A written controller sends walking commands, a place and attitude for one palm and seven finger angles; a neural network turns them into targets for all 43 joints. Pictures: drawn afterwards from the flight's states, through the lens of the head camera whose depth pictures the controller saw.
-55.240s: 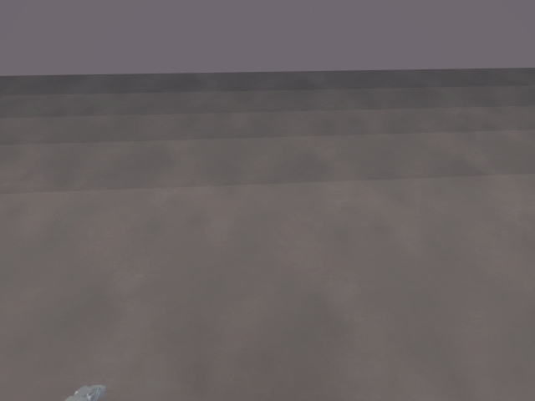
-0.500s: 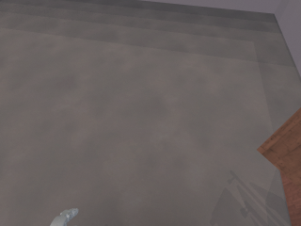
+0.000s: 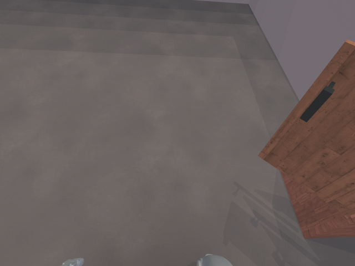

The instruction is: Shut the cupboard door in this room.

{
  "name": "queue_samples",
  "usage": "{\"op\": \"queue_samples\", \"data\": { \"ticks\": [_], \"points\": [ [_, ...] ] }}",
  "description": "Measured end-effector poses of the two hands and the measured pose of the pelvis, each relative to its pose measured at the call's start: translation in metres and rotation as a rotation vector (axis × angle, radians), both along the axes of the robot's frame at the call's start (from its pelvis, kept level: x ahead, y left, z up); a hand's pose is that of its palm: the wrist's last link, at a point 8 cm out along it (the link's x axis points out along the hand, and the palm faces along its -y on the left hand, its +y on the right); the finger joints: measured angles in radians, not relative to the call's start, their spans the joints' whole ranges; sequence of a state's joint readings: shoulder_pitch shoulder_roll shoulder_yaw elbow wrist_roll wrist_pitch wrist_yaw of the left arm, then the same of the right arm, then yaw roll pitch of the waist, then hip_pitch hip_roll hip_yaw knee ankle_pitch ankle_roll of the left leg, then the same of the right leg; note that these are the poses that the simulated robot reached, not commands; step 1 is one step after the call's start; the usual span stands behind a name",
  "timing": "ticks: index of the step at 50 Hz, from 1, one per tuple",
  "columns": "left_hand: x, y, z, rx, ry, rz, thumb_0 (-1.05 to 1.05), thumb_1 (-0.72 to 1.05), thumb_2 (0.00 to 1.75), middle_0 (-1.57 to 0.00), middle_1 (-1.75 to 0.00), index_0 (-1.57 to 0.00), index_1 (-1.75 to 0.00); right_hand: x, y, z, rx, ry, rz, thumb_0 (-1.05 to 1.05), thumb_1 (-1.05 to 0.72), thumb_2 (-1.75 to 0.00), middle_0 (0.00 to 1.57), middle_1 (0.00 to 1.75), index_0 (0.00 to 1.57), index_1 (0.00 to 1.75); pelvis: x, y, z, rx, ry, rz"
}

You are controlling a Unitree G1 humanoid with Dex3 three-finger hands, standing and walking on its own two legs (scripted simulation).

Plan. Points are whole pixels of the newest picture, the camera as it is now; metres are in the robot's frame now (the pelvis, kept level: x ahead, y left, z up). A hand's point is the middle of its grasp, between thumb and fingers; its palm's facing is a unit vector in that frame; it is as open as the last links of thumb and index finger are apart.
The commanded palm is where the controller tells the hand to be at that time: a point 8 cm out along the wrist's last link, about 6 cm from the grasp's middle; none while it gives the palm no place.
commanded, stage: turn to face it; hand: left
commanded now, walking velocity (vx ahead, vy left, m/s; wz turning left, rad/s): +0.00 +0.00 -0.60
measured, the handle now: (318, 101) +0.59 -0.39 +0.03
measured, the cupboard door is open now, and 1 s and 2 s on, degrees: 47 47 47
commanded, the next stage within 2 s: take the last steps up to it in 0.98 s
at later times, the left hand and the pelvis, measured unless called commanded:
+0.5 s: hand (116, 254) +0.16 +0.16 -0.18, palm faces -0.27 -0.94 -0.21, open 7.4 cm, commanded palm none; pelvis +0.03 -0.01 -0.01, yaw -17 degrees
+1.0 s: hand (147, 226) +0.23 +0.09 -0.16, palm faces -0.52 -0.81 -0.26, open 7.4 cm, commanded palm none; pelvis +0.03 -0.02 -0.01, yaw -32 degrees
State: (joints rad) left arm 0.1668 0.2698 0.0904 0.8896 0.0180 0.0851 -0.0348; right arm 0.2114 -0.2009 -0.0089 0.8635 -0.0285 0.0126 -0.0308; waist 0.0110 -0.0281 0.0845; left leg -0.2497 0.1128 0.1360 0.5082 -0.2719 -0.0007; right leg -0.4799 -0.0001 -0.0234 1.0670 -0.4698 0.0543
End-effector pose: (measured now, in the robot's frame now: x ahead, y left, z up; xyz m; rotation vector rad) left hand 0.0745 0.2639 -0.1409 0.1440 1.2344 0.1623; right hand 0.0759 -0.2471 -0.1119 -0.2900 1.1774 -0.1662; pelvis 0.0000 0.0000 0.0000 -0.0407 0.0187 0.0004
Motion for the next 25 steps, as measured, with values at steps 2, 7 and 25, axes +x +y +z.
{"op": "queue_samples", "data": {
  "ticks": [2, 7, 25],
  "points": [
    [0.013, -0.004, 0.004, 0.005, -0.008, -0.034, 0.00, 0.91, 0.90, -0.20, -0.30, -0.20, -0.30, -0.012, -0.004, -0.002, 0.009, 0.015, -0.039, 0.00, -0.90, -0.90, 0.20, 0.30, 0.20, 0.30, 0.001, -0.002, 0.001, -0.002, -0.001, -0.028],
    [0.052, -0.026, 0.010, 0.034, -0.046, -0.141, 0.00, 0.91, 0.90, -0.20, -0.30, -0.20, -0.30, -0.045, -0.024, -0.019, 0.040, 0.054, -0.149, 0.00, -0.90, -0.90, 0.21, 0.30, 0.21, 0.30, 0.005, -0.015, -0.005, 0.005, -0.005, -0.095],
    [0.093, -0.054, -0.006, 0.011, -0.009, -0.329, 0.00, 0.90, 0.90, -0.21, -0.30, -0.21, -0.30, -0.043, -0.041, -0.009, -0.010, -0.034, -0.334, 0.00, -0.91, -0.90, 0.20, 0.30, 0.20, 0.30, 0.026, -0.008, -0.010, 0.026, 0.006, -0.301]
  ]
}}
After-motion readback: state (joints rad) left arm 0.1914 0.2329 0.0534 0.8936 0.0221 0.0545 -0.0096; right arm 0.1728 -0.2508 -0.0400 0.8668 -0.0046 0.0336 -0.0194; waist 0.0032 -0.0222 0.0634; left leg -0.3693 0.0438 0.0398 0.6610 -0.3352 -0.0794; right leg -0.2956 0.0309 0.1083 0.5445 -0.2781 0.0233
